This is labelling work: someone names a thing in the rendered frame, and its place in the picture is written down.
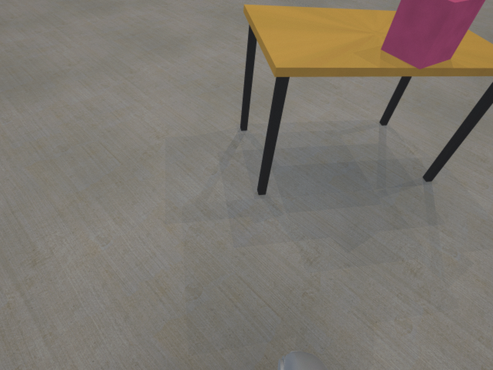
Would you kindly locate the table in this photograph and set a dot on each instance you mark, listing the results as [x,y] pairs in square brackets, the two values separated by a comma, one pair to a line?
[342,42]

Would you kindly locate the right robot thigh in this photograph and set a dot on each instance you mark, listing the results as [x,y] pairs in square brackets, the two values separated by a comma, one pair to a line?
[300,361]

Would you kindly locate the carton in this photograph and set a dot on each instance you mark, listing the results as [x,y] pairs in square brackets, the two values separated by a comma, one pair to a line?
[426,32]

